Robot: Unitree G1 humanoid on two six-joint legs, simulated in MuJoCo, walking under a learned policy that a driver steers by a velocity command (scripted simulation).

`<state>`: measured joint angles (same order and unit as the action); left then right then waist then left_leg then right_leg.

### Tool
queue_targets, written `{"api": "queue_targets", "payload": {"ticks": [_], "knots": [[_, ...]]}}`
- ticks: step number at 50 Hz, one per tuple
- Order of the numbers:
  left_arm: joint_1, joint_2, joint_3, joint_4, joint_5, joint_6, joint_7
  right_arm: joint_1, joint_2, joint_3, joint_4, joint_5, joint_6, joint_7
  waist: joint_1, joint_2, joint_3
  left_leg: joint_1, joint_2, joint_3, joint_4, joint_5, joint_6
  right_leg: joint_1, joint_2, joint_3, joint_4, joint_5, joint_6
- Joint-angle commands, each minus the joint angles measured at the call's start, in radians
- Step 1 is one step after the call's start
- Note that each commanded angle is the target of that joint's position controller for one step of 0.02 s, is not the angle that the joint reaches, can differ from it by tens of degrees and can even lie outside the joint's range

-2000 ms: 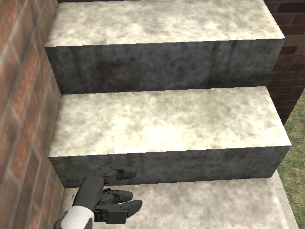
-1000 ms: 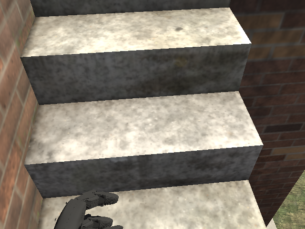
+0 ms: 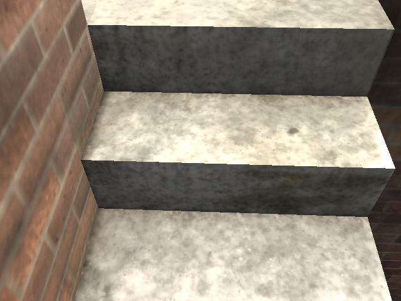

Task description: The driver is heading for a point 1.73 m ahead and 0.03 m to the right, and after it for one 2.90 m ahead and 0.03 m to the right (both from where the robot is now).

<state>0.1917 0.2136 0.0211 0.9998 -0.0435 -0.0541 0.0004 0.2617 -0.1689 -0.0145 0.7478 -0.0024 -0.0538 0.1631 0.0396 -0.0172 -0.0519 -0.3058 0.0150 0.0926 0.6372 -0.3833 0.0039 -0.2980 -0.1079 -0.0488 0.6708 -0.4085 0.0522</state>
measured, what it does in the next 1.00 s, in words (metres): climbs: left foot 0.20 m higher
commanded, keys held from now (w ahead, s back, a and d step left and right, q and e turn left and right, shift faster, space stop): no key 0.42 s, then w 0.58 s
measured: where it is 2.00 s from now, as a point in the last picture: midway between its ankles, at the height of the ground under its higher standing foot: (205, 180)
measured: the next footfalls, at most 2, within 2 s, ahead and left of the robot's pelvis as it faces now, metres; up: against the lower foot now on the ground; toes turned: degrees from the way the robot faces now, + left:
left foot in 0.96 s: +0.23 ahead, +0.09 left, +0.20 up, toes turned -3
right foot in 1.50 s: +0.45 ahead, -0.07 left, +0.39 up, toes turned -3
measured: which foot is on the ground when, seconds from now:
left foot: down 0.00-0.64, up 0.66-0.94, down 0.96-1.00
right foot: down 0.00-1.00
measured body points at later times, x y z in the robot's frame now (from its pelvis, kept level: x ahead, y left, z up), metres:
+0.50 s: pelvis -0.01 -0.02 +0.01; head +0.00 -0.02 +0.46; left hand +0.02 +0.22 -0.14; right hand +0.03 -0.25 -0.13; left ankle -0.03 +0.12 -0.72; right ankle -0.05 -0.14 -0.72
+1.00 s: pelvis +0.11 +0.00 +0.08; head +0.13 -0.01 +0.53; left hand +0.02 +0.23 -0.07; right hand +0.36 -0.16 +0.02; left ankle +0.19 +0.09 -0.53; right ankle -0.02 -0.13 -0.67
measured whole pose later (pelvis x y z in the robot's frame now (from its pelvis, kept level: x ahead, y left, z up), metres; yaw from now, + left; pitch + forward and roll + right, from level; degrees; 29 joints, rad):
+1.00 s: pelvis +0.11 +0.00 +0.08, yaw -2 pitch +10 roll +6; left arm 0.50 0.20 0.04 1.14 0.07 -0.06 -0.12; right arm -0.01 -0.09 0.06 0.55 -0.02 0.09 0.14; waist -0.01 -0.10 -0.18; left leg -0.97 -0.10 0.14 1.28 -0.52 0.09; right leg -0.15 -0.17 0.00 0.27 0.07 -0.15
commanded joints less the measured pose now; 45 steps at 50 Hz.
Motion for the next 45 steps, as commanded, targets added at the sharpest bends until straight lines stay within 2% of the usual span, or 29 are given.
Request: {"api": "queue_targets", "payload": {"ticks": [1,5,13,21,22,23,24,25,27,28,30,31,32,33,34,35,36,37,38,39,40,41,42,43,44,45], "knots": [[-0.013,0.085,0.017,-0.036,-0.001,-0.001,0.006,0.070,-0.083,-0.023,-0.052,-0.003,-0.014,-0.007,-0.022,0.061,0.016,0.076,0.112,-0.149,-0.137,0.407,0.071,-0.055,0.005,0.017,-0.079,0.239,-0.021],[0.021,0.083,0.017,-0.011,0.004,0.002,0.001,0.075,-0.088,-0.029,-0.056,-0.009,-0.013,-0.015,-0.016,0.048,0.005,0.065,0.089,-0.115,-0.144,0.377,0.074,-0.006,0.012,0.009,-0.100,0.287,-0.035],[0.057,0.069,0.015,0.017,0.011,0.007,-0.009,0.136,-0.065,-0.027,-0.042,-0.014,0.000,-0.023,-0.016,0.027,0.038,0.024,0.076,-0.096,-0.174,0.253,0.071,0.023,0.019,0.001,-0.132,0.266,-0.051],[0.072,0.072,0.017,0.024,0.009,0.011,-0.021,0.187,-0.049,-0.026,-0.035,-0.014,0.008,-0.026,-0.024,0.019,0.062,-0.003,0.055,-0.061,-0.173,0.193,0.053,0.040,0.025,0.007,-0.160,0.282,-0.076],[0.101,0.064,0.016,0.043,0.007,0.013,-0.029,0.214,-0.036,-0.020,-0.015,-0.013,0.011,-0.020,-0.021,0.022,0.073,-0.015,0.058,-0.063,-0.198,0.102,0.047,0.051,0.027,0.006,-0.181,0.202,-0.074],[0.119,0.077,0.024,0.053,0.013,0.015,-0.032,0.242,-0.056,-0.027,0.000,-0.021,0.016,-0.019,-0.023,0.032,0.108,-0.037,0.064,-0.071,-0.224,-0.023,0.062,0.041,0.042,-0.006,-0.183,0.061,-0.082],[0.120,0.101,0.037,0.050,0.026,0.014,-0.029,0.260,-0.104,-0.045,0.009,-0.033,0.020,-0.024,-0.027,0.053,0.138,-0.059,0.081,-0.097,-0.247,-0.162,0.097,0.015,0.061,-0.017,-0.169,-0.093,-0.098],[0.111,0.107,0.044,0.042,0.036,0.011,-0.023,0.264,-0.133,-0.057,0.011,-0.044,0.024,-0.030,-0.031,0.075,0.160,-0.079,0.112,-0.142,-0.273,-0.267,0.135,-0.019,0.066,-0.010,-0.155,-0.184,-0.119],[0.107,0.083,0.045,0.027,0.046,-0.001,-0.007,0.233,-0.136,-0.059,0.005,-0.053,0.027,-0.043,-0.031,0.104,0.160,-0.092,0.167,-0.213,-0.311,-0.312,0.196,-0.043,0.062,0.023,-0.126,-0.202,-0.167],[0.123,0.073,0.046,0.025,0.044,-0.011,0.001,0.214,-0.130,-0.055,0.005,-0.052,0.029,-0.049,-0.023,0.102,0.149,-0.099,0.184,-0.230,-0.316,-0.288,0.214,-0.025,0.060,0.035,-0.120,-0.173,-0.185],[0.184,0.065,0.046,0.034,0.040,-0.033,0.013,0.176,-0.126,-0.050,0.006,-0.058,0.038,-0.055,0.004,0.074,0.130,-0.150,0.177,-0.203,-0.272,-0.193,0.221,0.063,0.046,0.076,-0.148,-0.082,-0.218],[0.236,0.071,0.047,0.052,0.041,-0.043,0.016,0.167,-0.116,-0.047,0.009,-0.067,0.043,-0.051,0.021,0.036,0.122,-0.195,0.142,-0.152,-0.189,-0.135,0.208,0.118,0.028,0.121,-0.187,-0.052,-0.242],[0.296,0.105,0.055,0.071,0.037,-0.044,0.015,0.164,-0.084,-0.037,0.010,-0.076,0.041,-0.045,0.038,-0.052,0.108,-0.258,0.065,-0.060,-0.023,-0.063,0.158,0.189,-0.028,0.233,-0.261,0.018,-0.294],[0.409,0.173,0.072,0.106,0.039,-0.029,0.020,0.148,-0.042,-0.020,0.000,-0.085,0.031,-0.039,0.087,-0.166,0.083,-0.385,-0.012,0.011,0.252,-0.040,0.079,0.310,-0.171,0.462,-0.372,0.198,-0.400],[0.549,0.214,0.082,0.143,0.053,-0.009,0.001,0.121,-0.022,-0.005,-0.005,-0.066,0.011,-0.038,0.157,-0.244,0.104,-0.587,-0.049,-0.069,0.663,-0.101,0.075,0.409,-0.358,0.690,-0.406,0.546,-0.565],[0.702,0.247,0.085,0.201,0.088,0.000,-0.018,0.112,-0.008,0.000,0.021,-0.041,-0.005,-0.035,0.196,-0.325,0.124,-0.875,-0.119,-0.205,1.352,-0.198,0.103,0.481,-0.414,0.751,-0.352,0.778,-0.622],[0.754,0.214,0.071,0.228,0.128,0.011,-0.035,0.076,-0.029,-0.008,0.013,-0.035,-0.021,-0.028,0.193,-0.272,0.086,-1.177,-0.168,-0.294,1.908,-0.238,0.144,0.609,-0.403,0.708,-0.258,0.855,-0.554],[0.668,0.155,0.043,0.219,0.164,0.017,-0.047,-0.023,-0.059,-0.016,-0.028,-0.033,-0.027,-0.025,0.162,-0.116,0.054,-1.329,-0.166,-0.284,1.949,-0.221,0.187,0.678,-0.373,0.542,-0.236,0.877,-0.463],[0.630,0.097,0.026,0.222,0.168,0.016,-0.048,-0.148,-0.054,-0.010,-0.090,-0.037,-0.027,-0.030,0.136,-0.053,0.053,-1.428,-0.147,-0.255,1.967,-0.297,0.230,0.689,-0.362,0.479,-0.228,0.953,-0.419],[0.590,0.027,0.000,0.242,0.173,0.015,-0.043,-0.239,0.000,0.015,-0.156,-0.044,-0.015,-0.040,0.071,-0.015,0.051,-1.443,-0.108,-0.239,1.930,-0.363,0.270,0.603,-0.327,0.393,-0.244,0.918,-0.355],[0.512,-0.012,-0.018,0.242,0.189,0.018,-0.036,-0.215,0.069,0.049,-0.207,-0.053,0.003,-0.046,-0.031,-0.029,0.055,-1.358,-0.055,-0.198,1.820,-0.395,0.304,0.412,-0.269,0.298,-0.319,0.740,-0.301],[0.291,0.007,-0.019,0.172,0.211,0.010,-0.038,-0.187,0.100,0.067,-0.242,-0.038,0.025,-0.044,-0.128,0.005,0.087,-1.109,0.007,-0.120,1.526,-0.282,0.306,0.117,-0.195,0.146,-0.466,0.445,-0.257],[0.127,0.060,-0.011,0.090,0.203,-0.006,-0.052,-0.186,0.027,0.045,-0.269,-0.017,0.039,-0.057,-0.192,0.031,0.078,-0.732,0.043,-0.013,1.156,-0.060,0.276,-0.254,-0.099,0.043,-0.630,0.258,-0.229],[0.092,0.126,-0.001,0.033,0.192,-0.022,-0.054,-0.261,-0.013,0.031,-0.294,-0.013,0.057,-0.052,-0.197,-0.056,0.060,-0.396,0.028,0.057,1.074,0.100,0.218,-0.543,-0.083,0.074,-0.778,0.350,-0.282],[0.221,0.247,0.030,0.096,0.134,-0.016,-0.079,-0.402,-0.035,0.043,-0.353,0.015,0.095,-0.019,-0.188,-0.147,0.073,-0.402,-0.080,0.167,1.026,-0.217,0.114,-0.530,-0.151,0.153,-0.829,0.873,-0.392],[0.309,0.269,0.028,0.122,0.139,-0.011,-0.100,-0.253,0.036,0.070,-0.308,0.030,0.145,-0.006,-0.219,-0.224,0.056,-0.506,-0.100,0.134,0.985,-0.174,0.104,-0.272,-0.216,0.125,-0.694,1.317,-0.398]]}}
